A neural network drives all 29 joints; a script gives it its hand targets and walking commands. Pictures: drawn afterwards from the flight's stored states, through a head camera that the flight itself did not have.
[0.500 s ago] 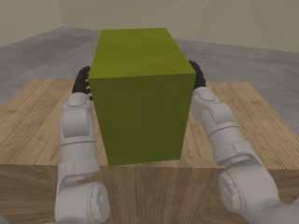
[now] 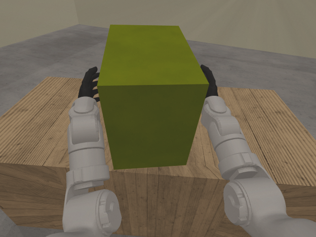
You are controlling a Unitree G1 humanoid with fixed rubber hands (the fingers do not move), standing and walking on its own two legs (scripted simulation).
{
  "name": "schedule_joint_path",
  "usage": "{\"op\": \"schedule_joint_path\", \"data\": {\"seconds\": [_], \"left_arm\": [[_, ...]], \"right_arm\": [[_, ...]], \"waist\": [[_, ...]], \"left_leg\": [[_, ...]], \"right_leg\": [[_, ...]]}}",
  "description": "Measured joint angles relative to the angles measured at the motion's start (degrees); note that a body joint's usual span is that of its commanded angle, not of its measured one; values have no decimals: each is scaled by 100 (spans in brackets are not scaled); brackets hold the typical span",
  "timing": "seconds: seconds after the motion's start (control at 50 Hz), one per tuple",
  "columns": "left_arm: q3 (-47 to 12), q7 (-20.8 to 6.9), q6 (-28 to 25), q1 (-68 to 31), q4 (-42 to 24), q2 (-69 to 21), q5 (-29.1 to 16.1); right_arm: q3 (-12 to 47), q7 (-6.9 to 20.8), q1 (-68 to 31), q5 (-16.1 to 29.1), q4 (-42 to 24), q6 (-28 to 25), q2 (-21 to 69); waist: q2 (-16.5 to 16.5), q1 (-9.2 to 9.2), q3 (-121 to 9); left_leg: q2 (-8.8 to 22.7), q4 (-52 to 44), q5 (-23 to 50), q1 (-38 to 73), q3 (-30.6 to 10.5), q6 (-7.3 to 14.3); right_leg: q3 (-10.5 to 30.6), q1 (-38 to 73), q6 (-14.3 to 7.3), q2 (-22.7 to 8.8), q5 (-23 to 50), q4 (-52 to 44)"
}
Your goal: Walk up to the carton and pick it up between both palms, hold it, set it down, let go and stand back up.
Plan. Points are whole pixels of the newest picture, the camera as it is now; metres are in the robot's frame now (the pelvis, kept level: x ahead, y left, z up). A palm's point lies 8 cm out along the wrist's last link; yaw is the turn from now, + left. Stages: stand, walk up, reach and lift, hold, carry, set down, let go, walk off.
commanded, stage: set down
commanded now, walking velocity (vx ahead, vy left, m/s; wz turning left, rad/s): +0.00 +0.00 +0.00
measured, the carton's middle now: (147, 94) +0.45 +0.02 +0.18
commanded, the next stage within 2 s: none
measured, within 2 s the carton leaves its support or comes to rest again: neither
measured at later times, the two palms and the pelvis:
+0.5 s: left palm (102, 115) +0.39 +0.15 +0.16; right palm (209, 113) +0.39 -0.15 +0.16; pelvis +0.03 +0.00 +0.00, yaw +1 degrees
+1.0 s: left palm (105, 122) +0.41 +0.15 +0.12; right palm (205, 117) +0.40 -0.15 +0.13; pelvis +0.03 +0.00 +0.00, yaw +0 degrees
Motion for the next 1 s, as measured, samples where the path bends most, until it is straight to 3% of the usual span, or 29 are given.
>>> {"op": "schedule_joint_path", "data": {"seconds": [0.14, 0.32, 0.48, 0.58, 0.76, 1.0], "left_arm": [[-56, -17, -504, 109, 270, 3, 76], [-428, 232, -828, 768, 165, -57, -209], [-657, 437, -939, 975, 80, -88, -374], [-607, 427, -964, 878, 152, -125, -300], [-445, 381, -1007, 899, 321, -186, -217], [-458, 554, -1364, 820, 900, -162, -429]], "right_arm": [[-349, 116, 227, -459, 340, -782, 207], [18, 59, 841, -321, 328, -1309, 132], [363, 6, 1024, -98, 191, -1434, -85], [397, 3, 947, -59, 202, -1409, -157], [224, 85, 864, -251, 411, -1428, -85], [-144, 226, 820, -566, 749, -1701, -48]], "waist": [[-121, 30, 177], [-207, -22, 246], [-184, -97, 201], [-154, -94, 212], [-97, -13, 267], [-16, 89, 130]], "left_leg": [[7, 2, -34, 77, -58, -24], [43, 149, -206, 37, -91, -47], [55, 192, -283, -52, -62, -39], [56, 123, -270, -18, -9, -26], [54, 22, -219, -79, 103, -9], [83, 72, -209, -415, 101, -31]], "right_leg": [[-97, 100, -24, -3, -70, 12], [-170, 131, -39, 26, -197, 42], [-169, 56, -28, 30, -246, 45], [-134, 65, -16, 25, -228, -2], [-58, -70, -2, 8, -198, -6], [-101, -370, -21, 27, -159, -22]]}}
